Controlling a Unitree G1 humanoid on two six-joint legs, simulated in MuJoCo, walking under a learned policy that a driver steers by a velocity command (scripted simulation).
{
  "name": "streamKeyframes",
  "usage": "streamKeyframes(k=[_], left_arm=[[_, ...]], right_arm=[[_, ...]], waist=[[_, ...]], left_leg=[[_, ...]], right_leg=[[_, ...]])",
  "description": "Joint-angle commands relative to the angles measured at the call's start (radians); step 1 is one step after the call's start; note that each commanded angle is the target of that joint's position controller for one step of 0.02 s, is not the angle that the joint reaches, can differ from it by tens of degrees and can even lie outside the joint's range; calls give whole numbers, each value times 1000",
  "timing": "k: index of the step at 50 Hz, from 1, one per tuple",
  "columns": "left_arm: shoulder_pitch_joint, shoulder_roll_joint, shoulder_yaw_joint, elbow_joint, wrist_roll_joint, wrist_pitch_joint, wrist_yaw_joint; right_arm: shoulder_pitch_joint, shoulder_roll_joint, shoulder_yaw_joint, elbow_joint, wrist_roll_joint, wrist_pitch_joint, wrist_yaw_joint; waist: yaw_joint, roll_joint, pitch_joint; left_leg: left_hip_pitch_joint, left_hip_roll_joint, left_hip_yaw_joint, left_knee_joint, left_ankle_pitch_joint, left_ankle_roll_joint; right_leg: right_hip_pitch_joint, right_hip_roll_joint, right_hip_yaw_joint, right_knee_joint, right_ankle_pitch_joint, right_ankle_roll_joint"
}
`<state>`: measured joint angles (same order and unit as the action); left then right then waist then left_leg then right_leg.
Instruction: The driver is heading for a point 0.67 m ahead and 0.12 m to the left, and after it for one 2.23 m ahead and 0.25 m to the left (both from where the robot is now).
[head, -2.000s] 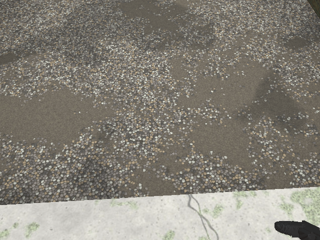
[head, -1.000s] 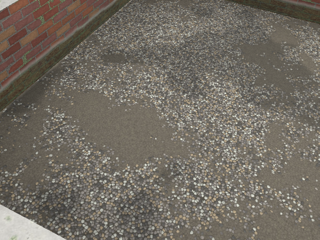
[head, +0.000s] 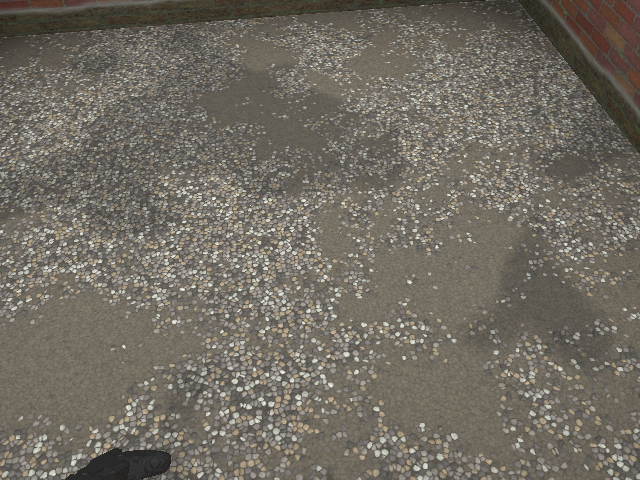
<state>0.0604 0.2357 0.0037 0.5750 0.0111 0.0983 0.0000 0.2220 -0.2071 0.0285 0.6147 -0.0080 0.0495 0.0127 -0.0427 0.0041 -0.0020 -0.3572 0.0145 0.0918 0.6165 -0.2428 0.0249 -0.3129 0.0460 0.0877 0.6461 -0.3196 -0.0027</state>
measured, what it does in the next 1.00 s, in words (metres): stands, turning left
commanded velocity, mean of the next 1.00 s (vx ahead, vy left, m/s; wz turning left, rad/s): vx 0.50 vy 0.00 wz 0.31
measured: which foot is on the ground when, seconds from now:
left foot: down 0.00-1.00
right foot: down 0.00-1.00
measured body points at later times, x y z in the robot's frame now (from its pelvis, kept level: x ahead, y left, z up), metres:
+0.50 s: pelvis +0.05 +0.01 +0.00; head +0.05 +0.02 +0.45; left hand +0.21 +0.24 -0.09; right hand +0.26 -0.18 -0.08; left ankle +0.06 +0.11 -0.72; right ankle +0.02 -0.11 -0.72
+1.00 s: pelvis +0.03 +0.00 -0.01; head +0.03 +0.01 +0.44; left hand +0.16 +0.26 -0.09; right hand +0.28 -0.15 -0.09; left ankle +0.06 +0.11 -0.72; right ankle +0.02 -0.11 -0.72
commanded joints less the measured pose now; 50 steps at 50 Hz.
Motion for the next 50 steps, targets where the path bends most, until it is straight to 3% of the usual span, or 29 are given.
streamKeyframes(k=[1, 2, 3, 6, 8, 10, 11, 15, 25, 29, 33, 34, 38, 43, 44, 50], left_arm=[[-28, 118, 17, -81, -11, -23, -6], [-66, 139, 17, -97, -11, -28, -3], [-97, 138, 15, -109, -7, -31, 2], [-107, 98, 2, -108, -6, -42, 9], [-79, 62, -11, -102, 3, -45, 6], [-55, 57, -13, -93, 8, -47, 5], [-73, 19, -27, -105, 4, -46, 0], [-52, 9, -32, -104, 29, -43, 3], [-22, 4, -17, -92, 22, -66, 32], [-19, 1, -7, -98, 22, -62, 34], [-12, 1, 7, -99, 18, -48, 34], [-16, 4, 10, -101, 15, -50, 36], [-3, -2, 10, -106, 30, -51, 27], [-13, -10, 10, -118, 27, -42, 26], [-4, -17, 8, -118, 19, -45, 23], [14, -29, -1, -109, 20, -61, 17]], right_arm=[[-171, -47, -11, -138, 5, -16, 9], [-179, -50, -13, -144, 2, -20, 12], [-159, -62, -17, -134, -5, -25, 12], [-88, -48, -17, -97, -18, -37, 10], [-97, -33, -9, -87, -13, -38, 5], [-107, -39, -11, -81, -3, -36, 4], [-124, -33, -7, -84, -8, -31, 2], [-141, -55, -14, -89, 1, -22, 3], [-134, -72, -39, -107, 7, 10, -9], [-141, -75, -44, -111, 10, 18, -9], [-160, -76, -45, -106, 13, 17, -13], [-168, -87, -52, -110, 25, 18, -12], [-174, -90, -54, -115, 31, 18, -12], [-178, -68, -44, -115, 26, 8, -11], [-148, -91, -47, -96, 21, 6, -12], [-153, -81, -33, -95, 19, 0, -8]], waist=[[62, -159, -29], [44, -231, 10], [31, -231, 27], [1, -162, -22], [28, -113, -14], [39, -53, -17], [51, -11, -23], [62, 51, -34], [36, -5, -83], [28, -10, -110], [19, 27, -129], [14, 28, -129], [12, 16, -147], [10, 7, -129], [23, 27, -114], [32, 38, -73]], left_leg=[[-36, -7, -15, -60, -158, -39], [-17, -30, -1, -7, -79, -41], [8, -31, -12, -5, -50, -35], [122, -23, -26, -33, -54, -15], [144, -11, -66, -54, -42, 4], [155, -9, -102, -67, -38, 15], [145, -4, -118, -75, -6, 10], [126, -5, -196, -86, 36, 28], [77, -52, -269, -9, 281, 73], [45, -61, -306, 1, 379, 87], [18, -70, -347, -13, 430, 102], [8, -73, -362, -14, 414, 101], [-75, -92, -363, -7, 334, 102], [-108, -111, -347, -11, 264, 89], [-126, -104, -368, -26, 216, 89], [-181, -99, -405, -97, 91, 66]], right_leg=[[-4, -88, 163, -246, -294, -61], [-72, -123, 243, -329, -341, -71], [-97, -134, 269, -348, -322, -73], [-80, -94, 198, -300, -229, -54], [-72, -77, 141, -273, -153, -40], [-50, -67, 89, -238, -110, -25], [-21, -55, 52, -208, -56, -15], [23, -37, -33, -132, 24, 17], [131, -49, -141, -36, 189, 41], [174, -46, -173, 11, 241, 48], [203, -36, -197, 30, 201, 54], [207, -34, -204, 28, 192, 52], [263, -63, -213, 33, 172, 26], [244, -99, -231, 13, 99, 13], [240, -91, -231, 16, 45, 2], [245, -90, -224, -30, -51, -11]])
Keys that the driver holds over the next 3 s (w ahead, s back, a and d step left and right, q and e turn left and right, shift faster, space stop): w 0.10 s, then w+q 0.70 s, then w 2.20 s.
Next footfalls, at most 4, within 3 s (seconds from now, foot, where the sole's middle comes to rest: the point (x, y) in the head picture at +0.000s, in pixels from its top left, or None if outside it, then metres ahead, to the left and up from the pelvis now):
none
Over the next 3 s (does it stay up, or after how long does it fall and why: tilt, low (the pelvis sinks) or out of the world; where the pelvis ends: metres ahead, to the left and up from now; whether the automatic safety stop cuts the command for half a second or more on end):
stays up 0.03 -0.02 -0.01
